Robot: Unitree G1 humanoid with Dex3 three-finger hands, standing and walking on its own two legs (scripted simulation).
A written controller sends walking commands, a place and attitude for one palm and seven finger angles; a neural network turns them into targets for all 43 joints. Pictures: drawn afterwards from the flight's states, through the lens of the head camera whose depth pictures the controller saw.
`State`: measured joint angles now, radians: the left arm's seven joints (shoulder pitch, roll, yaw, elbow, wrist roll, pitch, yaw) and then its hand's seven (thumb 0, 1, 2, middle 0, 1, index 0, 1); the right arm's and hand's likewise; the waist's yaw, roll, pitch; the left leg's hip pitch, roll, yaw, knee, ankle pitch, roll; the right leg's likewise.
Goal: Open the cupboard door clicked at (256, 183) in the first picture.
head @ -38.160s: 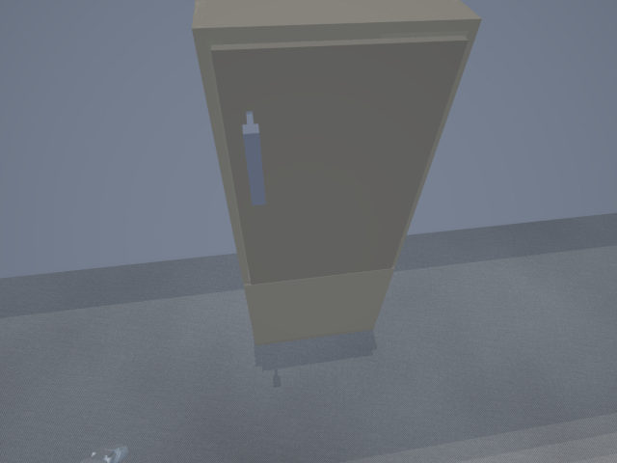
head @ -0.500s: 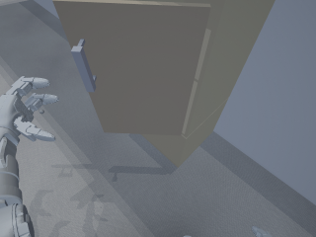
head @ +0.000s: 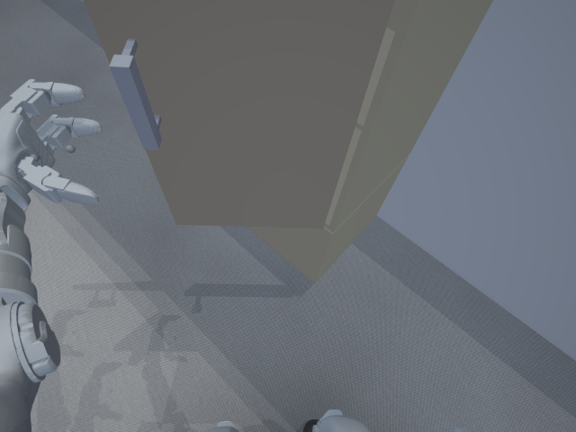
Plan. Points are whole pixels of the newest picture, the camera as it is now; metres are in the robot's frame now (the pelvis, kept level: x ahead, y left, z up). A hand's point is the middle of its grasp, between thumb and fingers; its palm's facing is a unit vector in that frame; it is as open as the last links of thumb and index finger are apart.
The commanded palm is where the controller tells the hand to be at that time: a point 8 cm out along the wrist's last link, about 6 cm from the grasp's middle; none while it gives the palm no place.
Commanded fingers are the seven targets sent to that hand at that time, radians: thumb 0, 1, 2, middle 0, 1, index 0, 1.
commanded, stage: move the hooked fingers beside the handle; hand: left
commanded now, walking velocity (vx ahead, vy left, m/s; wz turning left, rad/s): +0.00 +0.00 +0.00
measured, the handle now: (142, 97) +0.56 +0.21 +0.10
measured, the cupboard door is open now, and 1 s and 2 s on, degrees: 43 43 42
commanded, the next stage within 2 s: slide the fingers in behind the handle in 1.32 s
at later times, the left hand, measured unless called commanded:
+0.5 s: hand (89, 115) +0.51 +0.26 +0.11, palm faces -0.03 -1.00 -0.02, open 14.0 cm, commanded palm +0.49 +0.32 +0.11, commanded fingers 0.00 -0.50 0.30 -0.30 -1.20 -0.30 -1.20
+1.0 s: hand (76, 113) +0.51 +0.28 +0.11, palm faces -0.04 -1.00 +0.00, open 14.0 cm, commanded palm +0.49 +0.32 +0.10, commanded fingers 0.00 -0.50 0.30 -0.30 -1.20 -0.30 -1.20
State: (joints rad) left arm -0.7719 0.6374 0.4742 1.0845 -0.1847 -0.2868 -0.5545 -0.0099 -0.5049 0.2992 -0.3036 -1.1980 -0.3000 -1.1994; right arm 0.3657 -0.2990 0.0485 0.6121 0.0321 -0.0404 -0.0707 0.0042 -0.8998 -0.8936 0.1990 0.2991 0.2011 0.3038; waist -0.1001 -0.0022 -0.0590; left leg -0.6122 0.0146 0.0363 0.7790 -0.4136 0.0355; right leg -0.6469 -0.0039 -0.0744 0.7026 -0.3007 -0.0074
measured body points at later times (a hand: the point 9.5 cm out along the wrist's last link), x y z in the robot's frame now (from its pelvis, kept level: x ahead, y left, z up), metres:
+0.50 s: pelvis +0.01 +0.00 -0.01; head +0.13 +0.02 +0.43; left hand +0.50 +0.32 +0.12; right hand +0.00 -0.28 -0.11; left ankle -0.03 +0.09 -0.71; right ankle +0.02 -0.12 -0.71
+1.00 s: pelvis +0.02 +0.00 -0.01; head +0.15 +0.03 +0.42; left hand +0.51 +0.34 +0.12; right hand +0.01 -0.28 -0.10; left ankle -0.03 +0.09 -0.71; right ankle +0.02 -0.12 -0.71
